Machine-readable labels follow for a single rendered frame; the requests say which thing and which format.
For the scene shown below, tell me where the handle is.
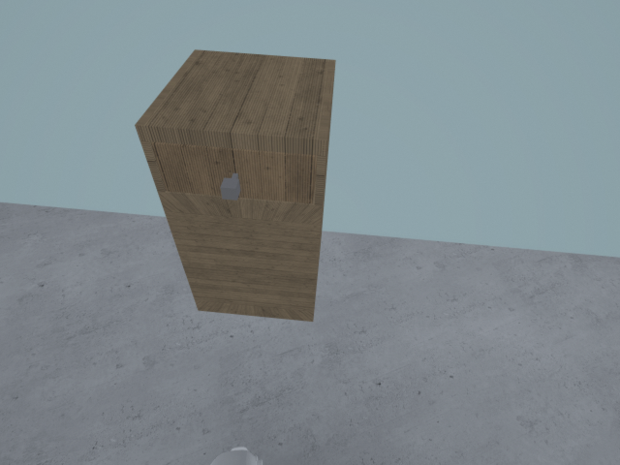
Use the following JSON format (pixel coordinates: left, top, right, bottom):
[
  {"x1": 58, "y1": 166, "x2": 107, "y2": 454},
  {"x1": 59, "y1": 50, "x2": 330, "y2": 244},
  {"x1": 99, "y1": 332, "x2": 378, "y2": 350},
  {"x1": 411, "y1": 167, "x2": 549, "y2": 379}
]
[{"x1": 220, "y1": 173, "x2": 240, "y2": 201}]

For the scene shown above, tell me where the cabinet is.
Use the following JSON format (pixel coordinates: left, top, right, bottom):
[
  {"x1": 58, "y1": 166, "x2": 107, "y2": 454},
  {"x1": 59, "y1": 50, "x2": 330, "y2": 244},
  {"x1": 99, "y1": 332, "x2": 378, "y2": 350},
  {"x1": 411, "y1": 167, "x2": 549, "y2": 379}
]
[{"x1": 135, "y1": 49, "x2": 336, "y2": 322}]

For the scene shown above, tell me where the drawer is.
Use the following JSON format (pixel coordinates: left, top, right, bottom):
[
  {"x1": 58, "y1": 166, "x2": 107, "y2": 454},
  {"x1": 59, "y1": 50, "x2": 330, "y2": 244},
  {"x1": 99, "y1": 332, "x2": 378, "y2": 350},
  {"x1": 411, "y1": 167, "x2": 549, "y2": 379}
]
[{"x1": 151, "y1": 141, "x2": 318, "y2": 203}]

